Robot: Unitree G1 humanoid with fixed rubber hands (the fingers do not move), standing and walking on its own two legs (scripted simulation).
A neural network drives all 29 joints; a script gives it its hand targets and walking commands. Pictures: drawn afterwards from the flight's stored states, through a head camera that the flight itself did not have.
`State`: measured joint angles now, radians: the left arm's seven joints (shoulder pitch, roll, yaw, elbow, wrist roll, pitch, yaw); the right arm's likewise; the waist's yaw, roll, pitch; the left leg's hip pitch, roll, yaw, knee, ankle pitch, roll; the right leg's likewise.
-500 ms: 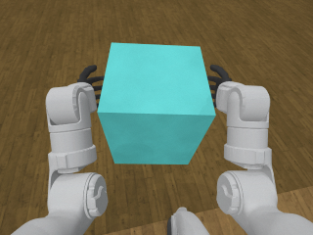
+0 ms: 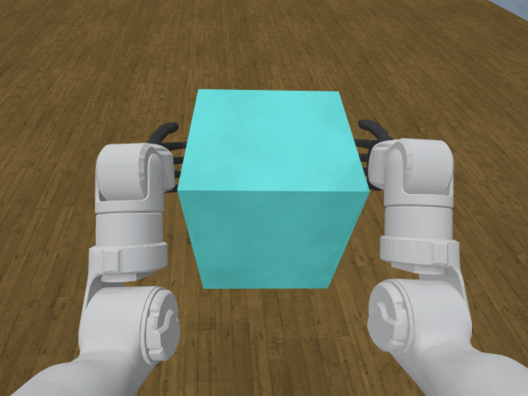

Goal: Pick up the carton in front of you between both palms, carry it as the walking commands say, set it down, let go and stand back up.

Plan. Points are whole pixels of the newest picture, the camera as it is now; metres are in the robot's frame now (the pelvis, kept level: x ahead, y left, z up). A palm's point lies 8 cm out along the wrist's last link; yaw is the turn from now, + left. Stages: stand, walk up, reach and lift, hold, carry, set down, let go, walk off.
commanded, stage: carry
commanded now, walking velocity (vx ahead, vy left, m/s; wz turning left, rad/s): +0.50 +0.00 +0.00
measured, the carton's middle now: (267, 195) +0.40 +0.00 +0.11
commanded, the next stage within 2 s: none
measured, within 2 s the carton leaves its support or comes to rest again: neither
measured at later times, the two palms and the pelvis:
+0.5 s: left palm (197, 94) +0.69 +0.14 +0.12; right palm (333, 96) +0.69 -0.16 +0.11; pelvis +0.34 -0.01 +0.01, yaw +1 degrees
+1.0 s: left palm (190, 51) +0.94 +0.19 +0.10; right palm (298, 50) +0.94 -0.11 +0.11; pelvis +0.68 +0.04 +0.01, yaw -1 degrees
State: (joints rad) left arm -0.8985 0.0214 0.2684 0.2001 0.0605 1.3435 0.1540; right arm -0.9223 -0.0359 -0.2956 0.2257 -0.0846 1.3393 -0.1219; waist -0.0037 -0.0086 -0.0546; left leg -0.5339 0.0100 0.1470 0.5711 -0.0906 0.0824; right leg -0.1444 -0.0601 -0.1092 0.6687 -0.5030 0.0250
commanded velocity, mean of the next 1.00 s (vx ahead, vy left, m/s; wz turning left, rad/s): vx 0.48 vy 0.00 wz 0.00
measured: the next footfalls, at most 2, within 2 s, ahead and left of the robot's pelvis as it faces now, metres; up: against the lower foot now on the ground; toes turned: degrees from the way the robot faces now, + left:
right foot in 0.46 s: +0.49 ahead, -0.09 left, +0.01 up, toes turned -8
left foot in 0.94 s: +0.82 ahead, +0.13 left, +0.01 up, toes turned +11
